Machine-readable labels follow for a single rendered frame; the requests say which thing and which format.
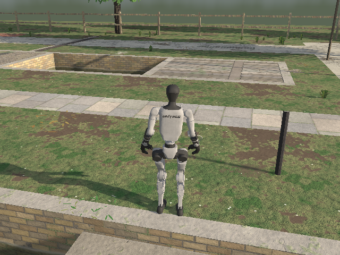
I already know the left robot hand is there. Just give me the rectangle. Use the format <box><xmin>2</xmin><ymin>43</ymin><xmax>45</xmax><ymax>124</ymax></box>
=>
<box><xmin>140</xmin><ymin>144</ymin><xmax>153</xmax><ymax>154</ymax></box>

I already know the robot left forearm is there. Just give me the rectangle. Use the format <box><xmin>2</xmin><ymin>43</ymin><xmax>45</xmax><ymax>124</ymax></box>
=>
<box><xmin>142</xmin><ymin>128</ymin><xmax>152</xmax><ymax>146</ymax></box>

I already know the robot right upper arm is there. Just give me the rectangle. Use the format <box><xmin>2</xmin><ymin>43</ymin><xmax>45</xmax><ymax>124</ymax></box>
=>
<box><xmin>183</xmin><ymin>108</ymin><xmax>196</xmax><ymax>137</ymax></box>

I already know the robot head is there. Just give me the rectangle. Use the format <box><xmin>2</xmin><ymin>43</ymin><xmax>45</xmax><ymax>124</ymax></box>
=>
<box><xmin>163</xmin><ymin>84</ymin><xmax>181</xmax><ymax>110</ymax></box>

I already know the robot right forearm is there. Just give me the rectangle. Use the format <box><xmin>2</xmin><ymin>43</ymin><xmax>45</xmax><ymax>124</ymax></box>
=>
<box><xmin>190</xmin><ymin>130</ymin><xmax>199</xmax><ymax>147</ymax></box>

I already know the robot left upper arm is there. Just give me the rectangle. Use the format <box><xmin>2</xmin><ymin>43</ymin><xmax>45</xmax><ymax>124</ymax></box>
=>
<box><xmin>146</xmin><ymin>107</ymin><xmax>161</xmax><ymax>136</ymax></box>

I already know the robot torso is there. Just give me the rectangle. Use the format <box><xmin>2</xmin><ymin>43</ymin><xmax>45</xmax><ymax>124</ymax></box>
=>
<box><xmin>159</xmin><ymin>104</ymin><xmax>184</xmax><ymax>159</ymax></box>

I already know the right robot hand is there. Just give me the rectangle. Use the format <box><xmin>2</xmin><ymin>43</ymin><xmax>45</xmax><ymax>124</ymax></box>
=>
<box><xmin>188</xmin><ymin>144</ymin><xmax>200</xmax><ymax>155</ymax></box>

